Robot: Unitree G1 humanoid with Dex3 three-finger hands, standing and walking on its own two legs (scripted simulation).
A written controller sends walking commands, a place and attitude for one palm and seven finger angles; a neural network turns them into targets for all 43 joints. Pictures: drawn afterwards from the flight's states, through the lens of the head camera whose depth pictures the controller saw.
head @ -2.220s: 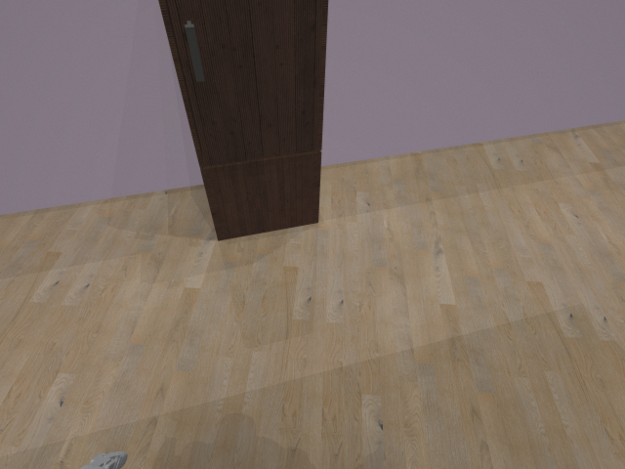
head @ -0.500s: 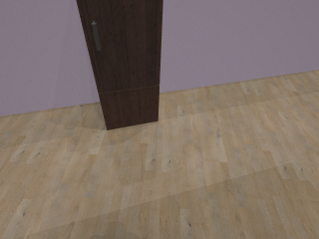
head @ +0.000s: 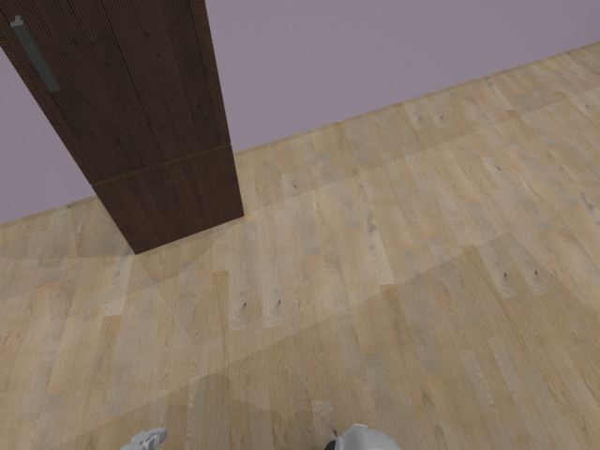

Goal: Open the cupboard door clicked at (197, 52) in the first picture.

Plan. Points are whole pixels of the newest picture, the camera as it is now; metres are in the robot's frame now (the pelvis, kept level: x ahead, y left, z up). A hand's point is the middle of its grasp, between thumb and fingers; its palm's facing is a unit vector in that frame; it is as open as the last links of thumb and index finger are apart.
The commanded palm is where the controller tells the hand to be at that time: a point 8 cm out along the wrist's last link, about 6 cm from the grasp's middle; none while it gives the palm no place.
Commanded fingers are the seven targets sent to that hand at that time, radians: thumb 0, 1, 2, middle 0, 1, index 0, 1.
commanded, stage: walk to a spot facing it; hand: left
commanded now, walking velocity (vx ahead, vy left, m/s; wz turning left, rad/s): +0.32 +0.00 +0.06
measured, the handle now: (36, 54) +0.84 +0.60 +0.07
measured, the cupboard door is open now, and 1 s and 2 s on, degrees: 0 0 0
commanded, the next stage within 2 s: turn to face it in 0.14 s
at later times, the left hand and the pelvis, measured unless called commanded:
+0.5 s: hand out of the picture +0.12 +0.19 -0.18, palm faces +0.24 -0.96 -0.14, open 7.3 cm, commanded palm none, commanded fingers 0.00 0.90 0.90 -0.20 -0.30 -0.20 -0.30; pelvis +0.18 +0.03 +0.01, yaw +9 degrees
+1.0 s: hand (190, 373) +0.24 +0.18 -0.12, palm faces +0.37 -0.89 -0.27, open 7.4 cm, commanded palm none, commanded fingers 0.00 0.90 0.90 -0.20 -0.30 -0.20 -0.30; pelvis +0.22 -0.03 +0.03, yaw +21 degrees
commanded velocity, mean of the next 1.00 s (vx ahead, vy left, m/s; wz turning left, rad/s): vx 0.05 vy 0.00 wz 0.38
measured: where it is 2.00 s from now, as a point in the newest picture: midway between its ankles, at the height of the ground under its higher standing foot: (275, 397)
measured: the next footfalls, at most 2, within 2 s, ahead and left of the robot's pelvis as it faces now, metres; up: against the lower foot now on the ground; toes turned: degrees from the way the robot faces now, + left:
left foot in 0.44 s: +0.29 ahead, +0.14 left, +0.00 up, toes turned +17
right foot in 0.90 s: +0.31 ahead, -0.10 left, +0.00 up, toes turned +14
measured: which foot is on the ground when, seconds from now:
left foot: up 0.00-0.42, down 0.44-0.90, up 0.92-1.00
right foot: down 0.00-0.46, up 0.48-0.88, down 0.90-1.00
